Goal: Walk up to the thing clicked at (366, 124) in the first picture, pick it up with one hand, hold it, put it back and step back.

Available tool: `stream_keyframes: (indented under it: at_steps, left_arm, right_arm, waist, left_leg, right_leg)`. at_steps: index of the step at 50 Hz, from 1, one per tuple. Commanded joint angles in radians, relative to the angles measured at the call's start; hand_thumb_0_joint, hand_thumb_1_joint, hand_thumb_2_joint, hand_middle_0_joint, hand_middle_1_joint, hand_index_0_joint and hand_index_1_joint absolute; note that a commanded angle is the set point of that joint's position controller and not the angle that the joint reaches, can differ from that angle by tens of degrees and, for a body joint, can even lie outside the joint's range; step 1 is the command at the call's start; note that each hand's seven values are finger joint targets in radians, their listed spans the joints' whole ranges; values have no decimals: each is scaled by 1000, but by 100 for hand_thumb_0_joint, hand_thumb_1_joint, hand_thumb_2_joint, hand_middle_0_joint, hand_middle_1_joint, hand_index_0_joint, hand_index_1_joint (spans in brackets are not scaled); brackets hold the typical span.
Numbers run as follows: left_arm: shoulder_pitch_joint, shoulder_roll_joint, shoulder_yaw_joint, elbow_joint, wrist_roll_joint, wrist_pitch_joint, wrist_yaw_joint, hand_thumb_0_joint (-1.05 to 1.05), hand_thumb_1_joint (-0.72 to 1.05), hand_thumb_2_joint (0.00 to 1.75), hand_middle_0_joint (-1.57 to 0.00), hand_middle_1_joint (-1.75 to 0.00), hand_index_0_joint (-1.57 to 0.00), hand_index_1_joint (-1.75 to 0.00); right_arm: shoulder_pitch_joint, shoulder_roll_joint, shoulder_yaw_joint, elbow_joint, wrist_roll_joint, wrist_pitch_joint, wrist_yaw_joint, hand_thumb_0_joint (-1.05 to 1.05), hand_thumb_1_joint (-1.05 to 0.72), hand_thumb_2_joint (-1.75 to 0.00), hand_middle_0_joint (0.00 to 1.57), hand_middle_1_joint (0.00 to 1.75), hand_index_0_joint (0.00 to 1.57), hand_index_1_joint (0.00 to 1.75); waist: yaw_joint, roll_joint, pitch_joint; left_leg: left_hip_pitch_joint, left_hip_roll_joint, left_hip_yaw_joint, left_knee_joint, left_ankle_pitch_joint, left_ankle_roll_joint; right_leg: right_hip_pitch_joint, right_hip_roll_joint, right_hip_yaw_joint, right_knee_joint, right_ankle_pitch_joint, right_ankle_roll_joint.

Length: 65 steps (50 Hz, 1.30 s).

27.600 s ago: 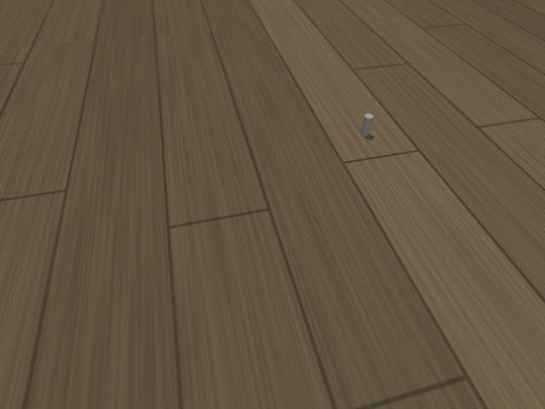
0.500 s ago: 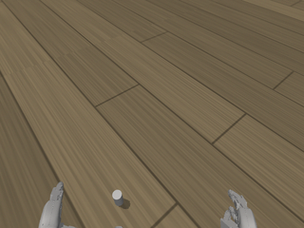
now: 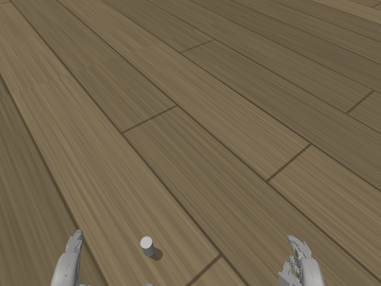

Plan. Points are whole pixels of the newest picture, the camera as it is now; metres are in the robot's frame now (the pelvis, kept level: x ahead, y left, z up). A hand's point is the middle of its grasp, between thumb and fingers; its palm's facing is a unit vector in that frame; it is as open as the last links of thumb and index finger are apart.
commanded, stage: home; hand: left
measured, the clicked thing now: (147, 246) +0.40 +0.17 -0.66
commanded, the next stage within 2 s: stand in 1.12 s
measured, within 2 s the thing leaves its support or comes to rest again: neither
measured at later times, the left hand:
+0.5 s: hand (101, 282) +0.16 +0.17 -0.05, palm faces +0.10 -0.96 -0.28, open 17.6 cm
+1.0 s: hand (96, 282) +0.16 +0.18 -0.05, palm faces +0.09 -0.96 -0.27, open 17.7 cm
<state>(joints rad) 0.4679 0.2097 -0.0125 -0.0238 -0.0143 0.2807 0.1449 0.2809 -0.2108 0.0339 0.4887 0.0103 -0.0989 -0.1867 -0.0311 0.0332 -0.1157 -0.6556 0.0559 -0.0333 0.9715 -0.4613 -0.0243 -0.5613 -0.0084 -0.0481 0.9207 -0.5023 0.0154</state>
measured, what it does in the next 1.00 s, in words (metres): stands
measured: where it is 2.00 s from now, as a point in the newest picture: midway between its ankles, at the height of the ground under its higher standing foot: outside the picture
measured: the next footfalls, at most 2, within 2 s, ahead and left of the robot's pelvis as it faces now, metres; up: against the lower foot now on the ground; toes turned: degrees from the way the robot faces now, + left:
none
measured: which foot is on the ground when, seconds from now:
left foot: down 0.00-1.00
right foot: down 0.00-1.00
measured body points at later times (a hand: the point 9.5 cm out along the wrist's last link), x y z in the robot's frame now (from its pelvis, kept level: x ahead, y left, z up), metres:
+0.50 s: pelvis -0.01 -0.01 +0.00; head +0.01 +0.00 +0.45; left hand +0.15 +0.22 -0.03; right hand +0.15 -0.25 -0.07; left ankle +0.02 +0.13 -0.69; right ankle -0.02 -0.13 -0.69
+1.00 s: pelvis -0.01 +0.00 +0.00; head +0.01 +0.01 +0.45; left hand +0.15 +0.23 -0.03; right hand +0.15 -0.24 -0.07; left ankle +0.02 +0.13 -0.69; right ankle -0.02 -0.13 -0.69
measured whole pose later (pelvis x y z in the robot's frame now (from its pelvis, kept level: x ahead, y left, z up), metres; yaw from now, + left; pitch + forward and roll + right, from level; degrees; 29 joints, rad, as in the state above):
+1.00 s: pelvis -0.01 +0.00 +0.00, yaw +0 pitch +8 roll -2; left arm 0.47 0.21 -0.01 -0.01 -0.02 0.26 0.13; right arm 0.28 -0.20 0.03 0.51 0.01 -0.13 -0.18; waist -0.02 0.03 -0.10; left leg -0.65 0.05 -0.02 0.96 -0.44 -0.02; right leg -0.56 -0.01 -0.04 0.91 -0.48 0.02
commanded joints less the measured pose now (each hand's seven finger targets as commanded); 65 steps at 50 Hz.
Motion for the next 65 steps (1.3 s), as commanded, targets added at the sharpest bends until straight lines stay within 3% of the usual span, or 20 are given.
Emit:
stream_keyframes:
  at_steps: [1, 5, 6, 12, 17, 22, 24, 26, 27, 28, 31, 32, 35, 39, 43, 52, 58, 61, 63, 65]
  left_arm:
    - [-22, 112, 75, -203, 10, -53, 6, 0, -58, 3, -5, -5, -5, -5]
    - [18, 76, 49, -151, 6, -49, 1, 0, -59, 3, -5, -5, -5, -5]
    - [-11, 96, 67, -165, 6, -52, 2, 0, -60, 3, -5, -5, -5, -5]
    - [-21, 86, 51, -155, 7, -52, -1, 0, -60, 2, -5, -4, -5, -4]
    - [-55, 115, 70, -211, 8, -60, 1, 0, -59, 3, -5, -5, -5, -5]
    - [11, 74, 52, -120, 9, -55, -3, 0, -58, 4, -5, -5, -5, -5]
    - [-19, 105, 74, -169, 7, -58, -3, 0, -60, 2, -5, -4, -5, -4]
    - [-29, 93, 59, -171, 7, -61, -6, 0, -57, 4, -5, -5, -5, -5]
    - [-51, 120, 87, -200, 7, -65, -1, 0, -59, 3, -5, -5, -5, -5]
    - [-10, 85, 54, -142, 10, -61, -4, 0, -58, 4, -5, -5, -5, -5]
    - [-38, 103, 68, -188, 8, -67, -1, 0, -60, 2, -5, -4, -5, -4]
    - [-19, 85, 50, -152, 8, -63, -3, 0, -61, 2, -4, -4, -5, -4]
    - [-66, 111, 70, -210, 7, -70, -1, 0, -59, 3, -5, -5, -5, -5]
    - [3, 69, 46, -131, 10, -65, -3, 0, -58, 3, -5, -5, -5, -5]
    - [-33, 104, 65, -175, 9, -69, -2, 0, -60, 3, -5, -4, -5, -4]
    - [-13, 93, 57, -178, 11, -73, -3, 0, -58, 3, -5, -5, -5, -5]
    - [-57, 95, 53, -190, 13, -75, -2, 0, -59, 3, -5, -5, -5, -5]
    - [-8, 84, 56, -151, 11, -70, -1, 0, -60, 2, -5, -4, -5, -4]
    - [-27, 96, 64, -185, 8, -71, -2, 0, -44, 18, -20, -20, -20, -20]
    - [-16, 93, 62, -174, 12, -73, -3, 0, -28, 34, -20, -30, -20, -30]
  right_arm:
    - [-67, -115, -57, -159, 0, -53, -5, 0, -90, -90, 20, 30, 20, 30]
    - [-70, -106, -52, -160, 1, -58, -4, 0, -90, -90, 20, 30, 20, 30]
    - [-69, -113, -56, -159, 1, -58, -4, 0, -90, -90, 20, 30, 20, 30]
    - [-73, -111, -55, -156, 1, -64, -6, 0, -90, -90, 20, 30, 20, 30]
    - [-71, -118, -61, -153, -1, -69, -11, 0, -90, -90, 20, 30, 20, 30]
    - [-75, -109, -53, -142, 0, -74, -9, 0, -90, -90, 20, 30, 20, 30]
    - [-78, -113, -56, -152, 0, -71, -8, 0, -90, -90, 20, 30, 20, 30]
    - [-80, -111, -54, -153, 0, -72, -7, 0, -90, -90, 20, 30, 20, 30]
    - [-78, -116, -58, -145, -1, -74, -8, 0, -90, -90, 20, 30, 20, 30]
    - [-77, -108, -52, -141, -2, -74, -8, 0, -90, -90, 20, 30, 20, 30]
    - [-71, -110, -56, -146, -1, -76, -11, 0, -90, -90, 20, 30, 20, 30]
    - [-77, -106, -50, -145, -1, -77, -10, 0, -90, -90, 20, 30, 20, 30]
    - [-77, -111, -54, -147, 0, -79, -10, 0, -90, -90, 20, 30, 20, 30]
    - [-72, -106, -52, -139, -4, -82, -8, 0, -90, -90, 20, 30, 20, 30]
    - [-79, -117, -59, -142, -3, -83, -9, 0, -90, -90, 20, 30, 20, 30]
    - [-67, -109, -56, -139, -4, -79, -6, 0, -90, -90, 20, 30, 20, 30]
    - [-67, -122, -64, -134, -6, -83, -8, 0, -90, -90, 20, 30, 20, 30]
    - [-69, -112, -59, -134, -6, -84, -7, 0, -90, -90, 20, 30, 20, 30]
    - [-72, -109, -55, -144, -5, -82, -2, 0, -90, -90, 20, 30, 20, 30]
    - [-64, -121, -66, -139, -6, -80, -5, 0, -90, -90, 20, 30, 20, 30]
  waist:
    - [15, 5, -101]
    - [7, -22, -91]
    - [4, -1, -98]
    - [-4, -17, -85]
    - [3, -13, -103]
    - [4, -40, -69]
    - [9, -11, -89]
    - [5, -11, -73]
    - [11, -3, -84]
    - [10, 1, -76]
    - [8, 5, -83]
    - [4, -9, -68]
    - [7, 18, -84]
    - [6, -9, -76]
    - [10, -4, -59]
    - [9, 16, -100]
    - [3, 26, -78]
    - [11, -1, -70]
    - [14, 8, -83]
    - [9, -5, -92]
  left_leg:
    - [138, -41, 30, -145, 245, 23]
    - [131, -43, 35, -137, 237, 29]
    - [125, -44, 33, -140, 227, 28]
    - [125, -42, 35, -140, 214, 31]
    - [139, -43, 41, -142, 204, 31]
    - [123, -42, 39, -147, 196, 32]
    - [126, -46, 41, -150, 186, 32]
    - [121, -45, 40, -157, 165, 32]
    - [129, -43, 38, -161, 162, 30]
    - [129, -42, 33, -167, 167, 28]
    - [140, -40, 34, -165, 181, 27]
    - [126, -44, 35, -161, 176, 30]
    - [137, -43, 38, -162, 180, 28]
    - [138, -39, 30, -168, 182, 27]
    - [126, -42, 33, -169, 162, 29]
    - [152, -37, 30, -161, 242, 24]
    - [159, -32, 26, -174, 216, 21]
    - [145, -33, 23, -172, 217, 23]
    - [142, -36, 26, -166, 226, 25]
    - [153, -34, 28, -164, 227, 24]
  right_leg:
    - [13, 32, -15, -157, 267, -14]
    - [14, 29, -9, -165, 275, -9]
    - [12, 30, -9, -161, 264, -11]
    - [-1, 30, -8, -167, 252, -8]
    - [6, 25, -1, -177, 243, -8]
    - [0, 29, -7, -175, 230, -10]
    - [3, 25, -2, -183, 220, -10]
    - [-4, 26, -6, -186, 196, -11]
    - [0, 27, -6, -180, 189, -13]
    - [0, 30, -10, -172, 192, -16]
    - [0, 30, -10, -174, 204, -17]
    - [-3, 29, -11, -178, 204, -14]
    - [-1, 26, -6, -178, 208, -16]
    - [-1, 34, -17, -170, 204, -18]
    - [-10, 30, -14, -179, 186, -16]
    - [10, 34, -18, -154, 256, -20]
    - [-9, 36, -20, -152, 227, -21]
    - [-1, 37, -24, -157, 226, -20]
    - [11, 33, -20, -159, 238, -20]
    - [7, 35, -18, -157, 240, -18]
